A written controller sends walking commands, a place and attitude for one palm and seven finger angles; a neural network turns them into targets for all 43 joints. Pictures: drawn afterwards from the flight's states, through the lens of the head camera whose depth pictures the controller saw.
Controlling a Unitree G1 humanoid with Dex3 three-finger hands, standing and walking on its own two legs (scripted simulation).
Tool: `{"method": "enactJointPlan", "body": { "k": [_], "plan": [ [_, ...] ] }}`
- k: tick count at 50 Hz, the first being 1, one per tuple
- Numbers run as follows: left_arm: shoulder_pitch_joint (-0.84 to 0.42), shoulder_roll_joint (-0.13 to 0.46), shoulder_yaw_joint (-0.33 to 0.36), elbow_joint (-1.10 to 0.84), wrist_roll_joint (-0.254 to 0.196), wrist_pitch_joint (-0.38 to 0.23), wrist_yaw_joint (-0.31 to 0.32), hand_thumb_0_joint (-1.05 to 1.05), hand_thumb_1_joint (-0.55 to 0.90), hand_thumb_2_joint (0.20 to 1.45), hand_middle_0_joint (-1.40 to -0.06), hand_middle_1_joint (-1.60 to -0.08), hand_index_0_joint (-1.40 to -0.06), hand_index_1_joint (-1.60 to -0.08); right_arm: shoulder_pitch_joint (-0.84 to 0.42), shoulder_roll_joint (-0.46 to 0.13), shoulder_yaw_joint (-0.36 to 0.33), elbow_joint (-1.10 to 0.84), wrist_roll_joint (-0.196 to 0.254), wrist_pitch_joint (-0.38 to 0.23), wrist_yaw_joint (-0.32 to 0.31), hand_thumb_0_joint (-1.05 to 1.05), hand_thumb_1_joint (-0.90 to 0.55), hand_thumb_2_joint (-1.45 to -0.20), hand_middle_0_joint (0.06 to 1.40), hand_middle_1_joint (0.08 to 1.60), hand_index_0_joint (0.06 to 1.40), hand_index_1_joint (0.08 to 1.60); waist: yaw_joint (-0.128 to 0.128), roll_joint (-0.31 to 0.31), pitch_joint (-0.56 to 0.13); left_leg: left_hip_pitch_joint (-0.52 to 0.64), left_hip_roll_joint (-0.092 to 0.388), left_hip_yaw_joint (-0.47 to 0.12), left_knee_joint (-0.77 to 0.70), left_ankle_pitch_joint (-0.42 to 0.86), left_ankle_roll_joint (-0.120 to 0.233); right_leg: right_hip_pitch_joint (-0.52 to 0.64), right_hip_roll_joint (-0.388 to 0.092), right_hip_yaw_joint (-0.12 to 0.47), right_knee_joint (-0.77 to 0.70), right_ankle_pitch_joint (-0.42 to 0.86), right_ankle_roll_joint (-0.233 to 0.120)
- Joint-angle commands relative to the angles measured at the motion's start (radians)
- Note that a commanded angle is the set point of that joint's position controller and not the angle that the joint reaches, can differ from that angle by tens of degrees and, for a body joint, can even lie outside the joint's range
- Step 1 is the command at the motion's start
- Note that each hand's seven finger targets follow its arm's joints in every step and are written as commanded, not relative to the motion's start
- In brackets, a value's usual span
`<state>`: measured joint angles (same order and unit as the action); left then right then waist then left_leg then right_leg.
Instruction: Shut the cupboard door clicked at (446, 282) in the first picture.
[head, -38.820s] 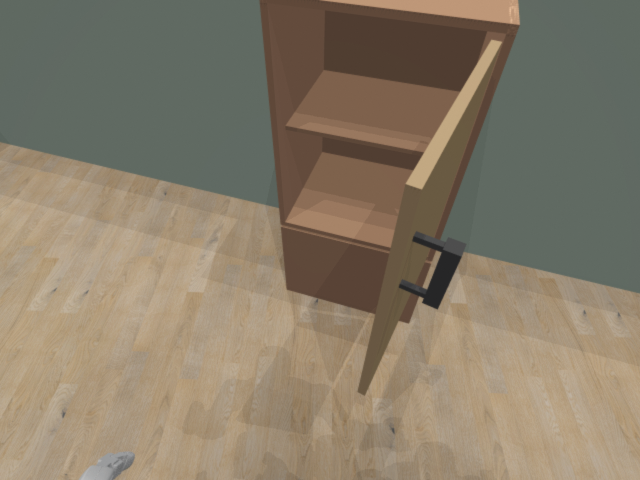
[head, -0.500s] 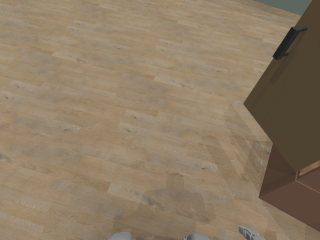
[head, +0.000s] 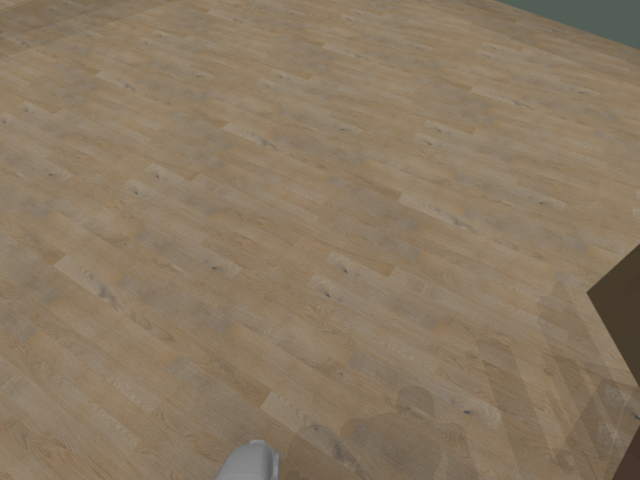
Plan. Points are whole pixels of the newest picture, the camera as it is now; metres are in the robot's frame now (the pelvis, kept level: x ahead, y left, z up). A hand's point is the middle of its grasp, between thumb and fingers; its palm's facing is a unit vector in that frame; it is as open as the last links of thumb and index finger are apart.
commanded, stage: walk to a spot facing it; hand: left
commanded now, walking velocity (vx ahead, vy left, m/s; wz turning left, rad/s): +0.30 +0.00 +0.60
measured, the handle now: out of the picture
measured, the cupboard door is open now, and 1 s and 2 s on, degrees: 51 51 51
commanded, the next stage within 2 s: turn to face it in 0.54 s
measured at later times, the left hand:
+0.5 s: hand (148, 391) +0.26 +0.28 -0.15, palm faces +0.21 -0.95 -0.22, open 7.4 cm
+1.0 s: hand (192, 368) +0.30 +0.23 -0.17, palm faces +0.26 -0.94 -0.22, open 7.2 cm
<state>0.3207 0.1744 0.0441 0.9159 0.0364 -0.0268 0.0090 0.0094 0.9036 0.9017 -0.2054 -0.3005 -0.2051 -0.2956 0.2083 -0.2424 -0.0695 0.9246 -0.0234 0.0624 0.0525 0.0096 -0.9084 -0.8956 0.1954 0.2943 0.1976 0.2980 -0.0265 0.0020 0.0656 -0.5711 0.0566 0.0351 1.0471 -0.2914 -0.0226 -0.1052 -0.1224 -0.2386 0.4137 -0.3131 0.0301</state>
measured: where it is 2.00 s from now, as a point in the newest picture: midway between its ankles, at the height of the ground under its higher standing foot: (310, 406)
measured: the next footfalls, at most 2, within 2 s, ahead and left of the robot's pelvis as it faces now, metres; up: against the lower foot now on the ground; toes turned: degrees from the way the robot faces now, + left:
left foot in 0.16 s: +0.16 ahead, +0.14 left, +0.00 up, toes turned +13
right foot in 0.68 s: +0.42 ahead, -0.04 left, +0.00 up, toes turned +10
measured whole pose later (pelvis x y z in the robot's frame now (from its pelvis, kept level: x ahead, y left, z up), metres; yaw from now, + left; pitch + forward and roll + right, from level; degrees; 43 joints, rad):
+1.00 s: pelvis +0.34 +0.05 +0.00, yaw +11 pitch +1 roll +0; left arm 0.31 0.17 0.06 1.00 0.03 0.00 0.02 0.00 0.94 0.90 -0.21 -0.30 -0.21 -0.30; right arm 0.12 -0.18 -0.04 0.95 -0.01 0.02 -0.02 0.01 -0.91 -0.90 0.19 0.29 0.20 0.30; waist 0.03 0.00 0.08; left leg -0.42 0.03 0.02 0.78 -0.36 -0.04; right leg -0.25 0.02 -0.03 0.45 -0.20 -0.04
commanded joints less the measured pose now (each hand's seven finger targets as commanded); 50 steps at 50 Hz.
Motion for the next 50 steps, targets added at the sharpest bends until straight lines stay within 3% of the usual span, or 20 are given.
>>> {"method": "enactJointPlan", "body": {
  "k": [1,4,6,7,8,9,10,12,14,22,29,30,32,33,34,35,37,38,41,50],
  "plan": [
    [0.117,0.193,0.057,-0.011,-0.003,-0.032,0.010,0.000,0.900,0.900,-0.200,-0.300,-0.200,-0.300,-0.179,0.001,0.012,-0.127,-0.001,-0.052,0.009,0.000,-0.900,-0.900,0.200,0.300,0.200,0.300,0.082,-0.166,-0.019,-0.092,0.002,0.074,-0.234,-0.013,0.016,0.195,-0.228,0.063,-0.111,0.431,-0.103],
    [0.107,0.214,0.065,-0.004,0.000,-0.031,0.006,0.000,0.900,0.900,-0.200,-0.300,-0.200,-0.300,-0.151,-0.015,0.012,-0.127,0.000,-0.068,0.010,0.000,-0.900,-0.900,0.200,0.300,0.200,0.300,0.063,-0.190,-0.035,0.046,-0.023,0.113,-0.373,-0.076,0.051,0.182,-0.263,0.037,-0.016,0.554,-0.102],
    [0.066,0.241,0.071,-0.015,-0.011,-0.030,0.000,0.000,0.900,0.900,-0.200,-0.300,-0.200,-0.300,0.038,-0.072,-0.005,-0.079,-0.009,-0.078,0.001,0.000,-0.900,-0.900,0.200,0.300,0.200,0.300,-0.040,-0.113,-0.134,0.370,-0.094,0.153,-0.499,0.004,0.077,0.056,-0.224,-0.053,0.248,0.604,-0.066],
    [0.063,0.213,0.070,-0.031,-0.018,-0.029,-0.010,0.000,0.900,0.900,-0.200,-0.300,-0.200,-0.300,0.187,-0.169,-0.031,-0.043,-0.012,-0.083,-0.010,0.000,-0.900,-0.900,0.200,0.300,0.200,0.300,-0.115,0.071,-0.244,0.652,0.012,-0.021,-0.559,0.007,0.120,-0.160,-0.173,-0.055,0.505,0.356,-0.028],
    [0.032,0.145,0.050,-0.090,-0.025,-0.024,-0.026,0.000,0.900,0.900,-0.200,-0.300,-0.200,-0.300,0.297,-0.296,-0.067,-0.023,-0.015,-0.091,-0.027,0.000,-0.900,-0.900,0.200,0.300,0.200,0.300,-0.153,0.352,-0.306,0.849,0.310,-0.515,-0.652,0.110,0.239,-0.534,0.003,0.003,0.815,-0.284,0.034],
    [-0.102,0.171,0.041,-0.142,-0.019,-0.013,-0.019,0.000,0.900,0.900,-0.200,-0.300,-0.200,-0.300,0.347,-0.306,-0.065,0.001,0.003,-0.081,-0.044,0.000,-0.900,-0.900,0.200,0.300,0.200,0.300,-0.177,0.209,-0.284,0.853,0.357,-0.577,-0.719,0.153,0.275,-0.630,0.000,0.163,0.913,-0.280,0.014],
    [-0.139,0.167,0.048,-0.152,-0.018,-0.017,-0.016,0.000,0.900,0.900,-0.200,-0.300,-0.200,-0.300,0.284,-0.281,-0.053,-0.004,0.001,-0.082,-0.050,0.000,-0.900,-0.900,0.200,0.300,0.200,0.300,-0.138,0.117,-0.206,0.733,0.354,-0.509,-0.736,0.092,0.271,-0.635,-0.035,0.196,0.929,-0.218,0.004],
    [-0.108,0.143,0.053,-0.098,-0.010,-0.008,-0.018,0.000,0.900,0.900,-0.200,-0.300,-0.200,-0.300,0.130,-0.175,-0.024,-0.051,-0.001,-0.097,-0.062,0.000,-0.900,-0.900,0.200,0.300,0.200,0.300,-0.064,0.133,-0.095,0.477,0.260,-0.383,-0.766,0.054,0.218,-0.563,-0.070,0.240,0.880,-0.091,0.009],
    [-0.034,0.124,0.050,-0.063,-0.001,0.007,-0.027,0.000,0.900,0.900,-0.200,-0.300,-0.200,-0.300,0.070,-0.131,-0.008,-0.050,-0.001,-0.115,-0.067,0.000,-0.900,-0.900,0.200,0.300,0.200,0.300,-0.006,0.133,-0.076,0.409,0.194,-0.275,-0.788,0.078,0.197,-0.494,-0.053,0.236,0.801,-0.012,0.020],
    [-0.158,0.109,0.039,-0.102,-0.004,0.021,-0.033,0.000,0.900,0.900,-0.200,-0.300,-0.200,-0.300,0.121,-0.105,-0.007,-0.002,0.005,-0.126,-0.066,0.000,-0.900,-0.900,0.200,0.300,0.200,0.300,0.007,0.039,0.019,0.418,0.158,-0.240,-0.876,0.124,0.236,-0.553,-0.024,0.233,0.549,0.169,0.045],
    [-0.255,0.111,0.033,-0.155,-0.012,0.002,-0.032,0.000,0.900,0.900,-0.200,-0.300,-0.200,-0.300,0.168,-0.109,-0.017,0.038,-0.004,-0.120,-0.067,0.000,-0.900,-0.900,0.200,0.300,0.200,0.300,-0.011,0.087,0.018,0.493,0.149,-0.219,-0.760,0.364,0.215,-0.426,0.045,0.193,0.250,0.136,0.016],
    [-0.236,0.112,0.035,-0.150,-0.014,-0.001,-0.030,0.000,0.900,0.900,-0.200,-0.300,-0.200,-0.300,0.159,-0.112,-0.016,0.040,-0.004,-0.116,-0.069,0.000,-0.900,-0.900,0.200,0.300,0.200,0.300,-0.001,0.097,0.010,0.465,0.151,-0.222,-0.729,0.399,0.204,-0.354,0.056,0.190,0.213,0.136,0.008],
    [-0.050,0.141,0.047,-0.095,-0.012,-0.015,-0.024,0.000,0.900,0.900,-0.200,-0.300,-0.200,-0.300,0.128,-0.106,-0.014,0.041,0.006,-0.114,-0.070,0.000,-0.900,-0.900,0.200,0.300,0.200,0.300,0.087,0.028,-0.075,0.370,0.094,-0.184,-0.538,0.405,0.149,-0.045,0.074,0.189,0.077,0.223,-0.007],
    [0.091,0.196,0.058,-0.049,-0.003,-0.029,-0.014,0.000,0.900,0.900,-0.200,-0.300,-0.200,-0.300,0.155,-0.070,-0.008,0.043,0.015,-0.119,-0.063,0.000,-0.900,-0.900,0.200,0.300,0.200,0.300,0.132,-0.101,-0.182,0.244,0.010,-0.107,-0.315,0.286,0.105,0.201,-0.046,0.307,0.046,0.323,-0.051],
    [0.190,0.279,0.072,-0.012,0.002,-0.032,0.000,0.000,0.900,0.900,-0.200,-0.300,-0.200,-0.300,0.232,-0.008,0.001,0.035,0.023,-0.122,-0.062,0.000,-0.900,-0.900,0.200,0.300,0.200,0.300,0.133,-0.341,-0.293,0.082,-0.152,-0.013,-0.028,-0.245,0.053,0.370,-0.307,0.618,-0.019,0.553,-0.159],
    [0.168,0.261,0.059,-0.007,-0.015,-0.028,0.005,0.000,0.900,0.900,-0.200,-0.300,-0.200,-0.300,0.254,-0.030,0.003,0.045,0.018,-0.110,-0.073,0.000,-0.900,-0.900,0.200,0.300,0.200,0.300,0.108,-0.278,-0.286,0.082,-0.103,-0.080,0.110,-0.348,0.054,0.282,-0.346,0.661,-0.058,0.568,-0.229],
    [0.052,0.168,0.037,-0.012,-0.015,-0.031,0.012,0.000,0.900,0.900,-0.200,-0.300,-0.200,-0.300,0.189,-0.006,0.009,0.061,0.015,-0.110,-0.078,0.000,-0.900,-0.900,0.200,0.300,0.200,0.300,0.074,-0.230,-0.180,0.030,-0.045,-0.094,0.167,-0.222,0.036,0.180,-0.267,0.569,-0.050,0.781,-0.237],
    [0.014,0.137,0.027,-0.013,-0.018,-0.028,0.016,0.000,0.900,0.900,-0.200,-0.300,-0.200,-0.300,0.150,-0.006,0.013,0.059,0.014,-0.102,-0.078,0.000,-0.900,-0.900,0.200,0.300,0.200,0.300,0.056,-0.156,-0.140,0.056,-0.019,-0.088,0.132,-0.189,0.024,0.094,-0.230,0.499,-0.048,0.815,-0.239],
    [-0.025,0.111,0.020,-0.005,-0.014,-0.029,0.018,0.000,0.900,0.900,-0.200,-0.300,-0.200,-0.300,0.146,0.051,0.032,0.063,0.007,-0.077,-0.069,0.000,-0.900,-0.900,0.200,0.300,0.200,0.300,0.011,-0.110,-0.119,0.159,-0.007,-0.017,-0.083,-0.133,0.000,-0.034,-0.140,0.348,-0.063,0.865,-0.207],
    [-0.026,0.173,0.058,0.008,-0.012,0.018,0.010,0.000,0.900,0.900,-0.200,-0.300,-0.200,-0.300,0.000,0.003,0.017,-0.015,0.015,-0.054,-0.081,0.000,-0.900,-0.900,0.200,0.300,0.200,0.300,0.022,-0.142,-0.119,0.256,-0.045,-0.015,-0.359,-0.042,-0.023,-0.105,-0.099,0.495,-0.053,0.518,-0.207]
  ]
}}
